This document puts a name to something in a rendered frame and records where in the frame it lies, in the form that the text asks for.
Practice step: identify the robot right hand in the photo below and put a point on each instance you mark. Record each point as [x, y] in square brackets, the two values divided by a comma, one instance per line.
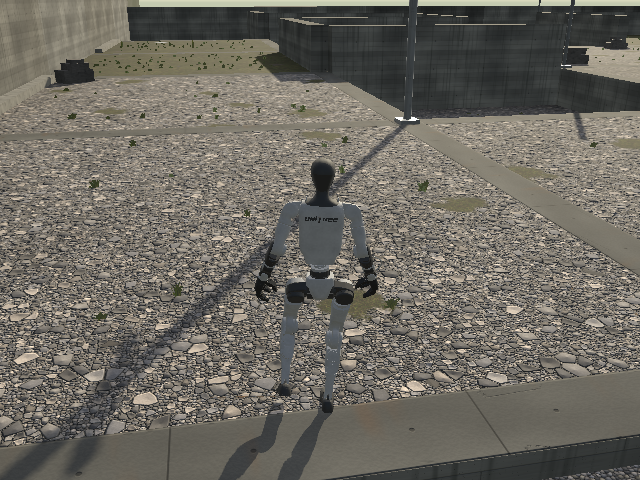
[364, 283]

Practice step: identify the left robot upper arm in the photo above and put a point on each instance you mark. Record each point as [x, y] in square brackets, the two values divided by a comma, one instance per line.
[290, 210]

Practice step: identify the right robot upper arm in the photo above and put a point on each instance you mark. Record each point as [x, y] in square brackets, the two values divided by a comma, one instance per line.
[353, 213]

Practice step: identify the robot left thigh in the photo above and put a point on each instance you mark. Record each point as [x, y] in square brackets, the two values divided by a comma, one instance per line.
[295, 291]

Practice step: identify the robot left hand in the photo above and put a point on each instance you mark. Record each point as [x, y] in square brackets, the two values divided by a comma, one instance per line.
[263, 285]

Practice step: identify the humanoid robot torso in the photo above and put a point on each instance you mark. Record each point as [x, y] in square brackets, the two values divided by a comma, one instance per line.
[320, 240]

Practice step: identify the robot left forearm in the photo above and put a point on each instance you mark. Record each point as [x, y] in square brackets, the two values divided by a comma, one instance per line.
[268, 265]

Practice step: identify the robot right forearm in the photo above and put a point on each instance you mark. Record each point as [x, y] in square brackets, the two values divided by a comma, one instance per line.
[368, 266]

